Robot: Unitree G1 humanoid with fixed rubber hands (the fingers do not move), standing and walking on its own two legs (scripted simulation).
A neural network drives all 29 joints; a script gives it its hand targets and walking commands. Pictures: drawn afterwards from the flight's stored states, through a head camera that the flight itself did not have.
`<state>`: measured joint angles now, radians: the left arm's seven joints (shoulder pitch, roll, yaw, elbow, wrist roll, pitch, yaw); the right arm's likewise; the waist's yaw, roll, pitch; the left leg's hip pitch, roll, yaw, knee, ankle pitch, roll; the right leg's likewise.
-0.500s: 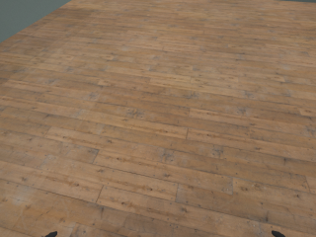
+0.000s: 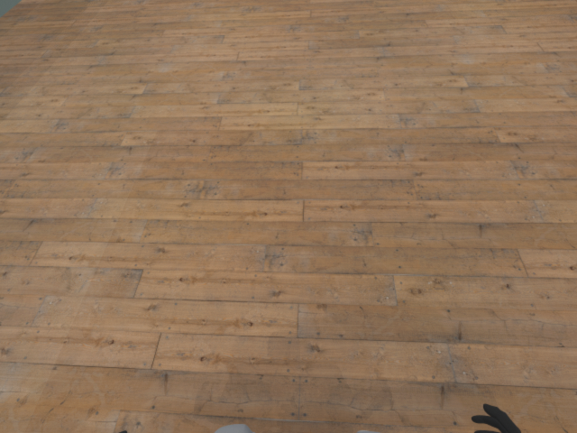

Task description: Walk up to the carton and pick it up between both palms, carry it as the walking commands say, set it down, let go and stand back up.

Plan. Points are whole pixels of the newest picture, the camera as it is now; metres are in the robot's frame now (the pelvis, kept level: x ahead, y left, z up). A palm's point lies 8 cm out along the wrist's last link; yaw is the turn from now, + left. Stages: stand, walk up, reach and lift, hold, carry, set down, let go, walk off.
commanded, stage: walk up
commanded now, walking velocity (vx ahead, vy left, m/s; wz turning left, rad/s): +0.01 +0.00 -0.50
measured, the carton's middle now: out of the picture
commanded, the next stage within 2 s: none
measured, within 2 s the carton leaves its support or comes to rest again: neither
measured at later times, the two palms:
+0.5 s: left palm (140, 401) +0.18 +0.25 -0.09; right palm out of the picture -0.05 -0.26 -0.07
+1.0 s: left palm (244, 367) +0.23 +0.10 -0.08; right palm out of the picture +0.07 -0.41 -0.10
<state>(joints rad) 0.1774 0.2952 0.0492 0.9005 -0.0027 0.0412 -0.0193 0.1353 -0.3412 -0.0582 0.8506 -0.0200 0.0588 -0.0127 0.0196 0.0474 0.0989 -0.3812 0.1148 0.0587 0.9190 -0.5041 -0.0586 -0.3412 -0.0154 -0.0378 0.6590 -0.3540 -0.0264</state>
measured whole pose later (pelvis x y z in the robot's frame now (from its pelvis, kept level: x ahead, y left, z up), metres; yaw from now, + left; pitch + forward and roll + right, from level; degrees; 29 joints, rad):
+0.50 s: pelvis -0.01 +0.03 +0.03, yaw -15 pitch +0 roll -3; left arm 0.13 0.29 0.09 0.83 0.05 0.07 -0.09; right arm 0.30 -0.26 -0.06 0.88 -0.03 -0.01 -0.04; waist -0.02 -0.02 0.03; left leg -0.21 0.12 0.15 0.44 -0.23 -0.01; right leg -0.53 -0.01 -0.01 1.13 -0.26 0.04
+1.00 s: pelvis +0.10 -0.13 +0.03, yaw -30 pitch +2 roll +1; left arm 0.39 0.23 0.04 0.89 0.02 -0.06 -0.02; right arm 0.20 -0.27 -0.06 0.78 -0.04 -0.03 0.05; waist 0.03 0.05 0.03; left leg -0.64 0.13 0.06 1.07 -0.20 -0.08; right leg -0.07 0.03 0.00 0.34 -0.31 -0.05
